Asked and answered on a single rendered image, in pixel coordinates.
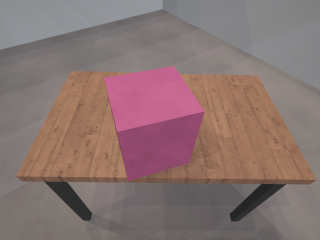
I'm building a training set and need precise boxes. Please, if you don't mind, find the carton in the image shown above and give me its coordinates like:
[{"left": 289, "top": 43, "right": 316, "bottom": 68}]
[{"left": 104, "top": 66, "right": 205, "bottom": 181}]

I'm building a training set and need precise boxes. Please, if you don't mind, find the table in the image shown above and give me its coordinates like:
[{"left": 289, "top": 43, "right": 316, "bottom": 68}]
[{"left": 16, "top": 71, "right": 317, "bottom": 222}]

